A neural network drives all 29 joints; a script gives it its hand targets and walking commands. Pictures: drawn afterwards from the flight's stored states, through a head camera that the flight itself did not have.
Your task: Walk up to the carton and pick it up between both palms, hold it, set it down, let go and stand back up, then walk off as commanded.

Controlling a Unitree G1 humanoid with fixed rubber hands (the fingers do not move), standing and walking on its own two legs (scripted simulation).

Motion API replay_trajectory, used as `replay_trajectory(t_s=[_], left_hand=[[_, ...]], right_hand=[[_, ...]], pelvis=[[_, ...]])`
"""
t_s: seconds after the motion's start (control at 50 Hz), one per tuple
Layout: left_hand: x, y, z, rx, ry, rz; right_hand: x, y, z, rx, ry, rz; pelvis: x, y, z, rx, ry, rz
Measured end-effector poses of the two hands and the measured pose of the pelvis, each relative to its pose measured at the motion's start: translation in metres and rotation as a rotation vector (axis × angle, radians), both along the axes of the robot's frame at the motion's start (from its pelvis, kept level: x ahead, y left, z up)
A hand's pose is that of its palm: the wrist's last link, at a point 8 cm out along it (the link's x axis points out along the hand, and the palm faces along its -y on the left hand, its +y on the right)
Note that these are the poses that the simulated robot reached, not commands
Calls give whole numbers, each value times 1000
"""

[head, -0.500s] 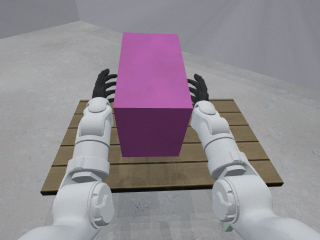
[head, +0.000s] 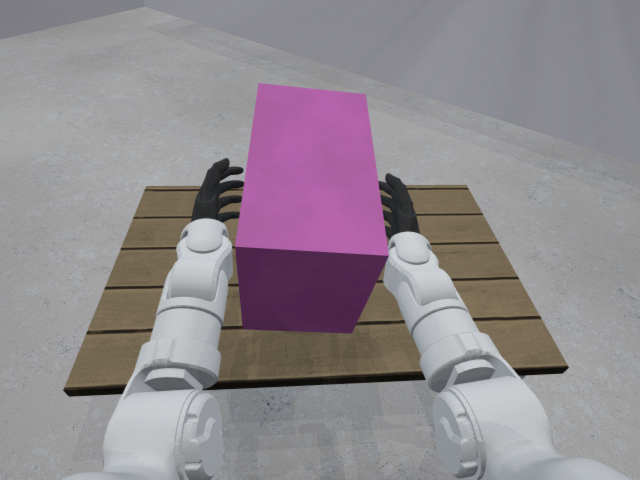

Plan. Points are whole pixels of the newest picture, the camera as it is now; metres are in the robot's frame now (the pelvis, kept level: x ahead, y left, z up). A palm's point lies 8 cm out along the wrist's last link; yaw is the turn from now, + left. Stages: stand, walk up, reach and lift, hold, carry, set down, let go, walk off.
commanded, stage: set down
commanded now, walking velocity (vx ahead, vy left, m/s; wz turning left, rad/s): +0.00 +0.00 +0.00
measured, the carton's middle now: (305, 209) +0.46 -0.01 +0.11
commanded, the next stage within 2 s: none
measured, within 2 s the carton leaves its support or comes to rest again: neither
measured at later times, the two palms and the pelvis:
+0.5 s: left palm (226, 222) +0.41 +0.10 +0.13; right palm (415, 246) +0.37 -0.15 +0.12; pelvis -0.01 +0.00 +0.00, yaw +0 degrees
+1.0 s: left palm (232, 240) +0.42 +0.10 +0.09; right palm (409, 264) +0.37 -0.15 +0.08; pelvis +0.01 +0.00 +0.00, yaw +0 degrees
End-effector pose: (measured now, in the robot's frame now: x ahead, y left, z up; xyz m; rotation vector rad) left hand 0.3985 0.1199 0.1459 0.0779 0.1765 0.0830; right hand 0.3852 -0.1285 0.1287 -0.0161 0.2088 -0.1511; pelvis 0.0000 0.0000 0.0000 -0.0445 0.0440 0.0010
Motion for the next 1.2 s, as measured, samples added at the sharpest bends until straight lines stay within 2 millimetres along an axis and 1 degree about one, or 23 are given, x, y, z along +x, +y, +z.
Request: replay_trajectory(t_s=[0.12,0.24,0.32,0.42,0.52,0.62,0.74,0.86,1.2], left_hand=[[-6,-3,7,-7,-22,-10],[-9,-6,7,-32,-12,-27],[-7,-9,2,-44,-4,-41],[0,-15,-6,-54,5,-61],[9,-20,-12,-58,-1,-73],[18,-20,-19,-67,-5,-77],[25,-20,-31,-68,8,-88],[22,-20,-46,-65,29,-92],[12,-23,-66,-86,68,-118]], right_hand=[[-9,-3,8,35,-24,-25],[-17,-6,6,106,-24,-57],[-19,-8,1,119,-22,-75],[-18,-14,-8,117,-20,-97],[-11,-18,-12,103,-29,-109],[-3,-18,-15,87,-36,-111],[2,-18,-27,78,-33,-115],[-3,-18,-42,79,-24,-127],[-22,-20,-63,57,3,-159]], pelvis=[[-4,0,0,0,-8,0],[-10,0,0,0,-21,1],[-12,0,-1,0,-24,1],[-11,0,-1,0,-22,1],[-5,0,0,0,-15,1],[2,0,0,0,-4,0],[8,0,0,0,4,0],[11,0,0,0,8,0],[5,0,0,0,0,0]])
